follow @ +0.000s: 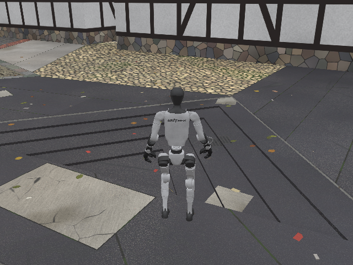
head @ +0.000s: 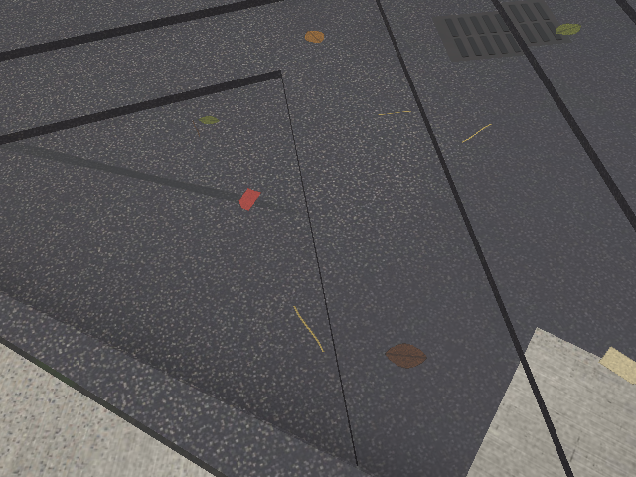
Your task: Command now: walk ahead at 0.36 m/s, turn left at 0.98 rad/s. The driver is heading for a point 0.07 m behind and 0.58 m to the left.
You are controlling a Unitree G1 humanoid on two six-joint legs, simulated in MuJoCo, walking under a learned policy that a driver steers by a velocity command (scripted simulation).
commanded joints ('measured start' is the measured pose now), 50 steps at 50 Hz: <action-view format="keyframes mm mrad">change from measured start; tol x32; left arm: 1 -23 186 62 -72 2 -12 -11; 22 -328 98 26 -163 -16 13 -80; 28 353 319 107 -40 14 -21 -6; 50 206 304 81 141 -14 -31 -17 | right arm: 1 45 -51 -3 -93 -5 8 37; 21 259 -129 -18 9 8 -138 -33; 45 -302 18 56 -116 -12 -78 76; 50 61 -70 8 0 -5 -104 31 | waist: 1 -39 -236 -183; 10 -122 290 49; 25 26 98 -58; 29 106 -393 -321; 50 -191 -150 -126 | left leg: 1 105 50 20 -138 33 33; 8 573 -46 167 -650 -47 124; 12 508 323 -736 -1041 -461 352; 24 306 110 -440 -931 280 250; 30 -252 -30 -172 211 42 151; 44 -258 108 91 -187 394 137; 50 405 -104 171 -426 119 258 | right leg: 1 41 -261 228 -318 -487 -117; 7 -98 -232 -26 -229 -537 15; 11 -785 0 162 663 -351 109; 21 -342 52 148 248 -27 109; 26 370 104 143 71 -107 58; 28 809 -265 630 -97 -724 12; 30 550 -341 903 -221 -736 -65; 45 391 -151 -153 -360 396 -29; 50 396 -230 -157 178 1136 -65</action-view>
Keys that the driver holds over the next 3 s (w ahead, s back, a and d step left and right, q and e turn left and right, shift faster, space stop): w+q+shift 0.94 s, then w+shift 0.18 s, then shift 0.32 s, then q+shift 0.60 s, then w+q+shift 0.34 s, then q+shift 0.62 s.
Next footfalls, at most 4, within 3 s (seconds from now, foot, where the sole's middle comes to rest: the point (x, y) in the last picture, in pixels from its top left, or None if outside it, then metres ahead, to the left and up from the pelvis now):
0.18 left None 0.03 0.10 -0.77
0.54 right None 0.38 0.02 -0.77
1.02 left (101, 439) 0.53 0.50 -0.77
1.42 right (12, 351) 0.73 0.76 -0.77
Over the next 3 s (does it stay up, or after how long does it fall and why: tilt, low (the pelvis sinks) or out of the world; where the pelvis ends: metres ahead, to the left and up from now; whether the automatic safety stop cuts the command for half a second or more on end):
stays up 0.41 1.00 -0.01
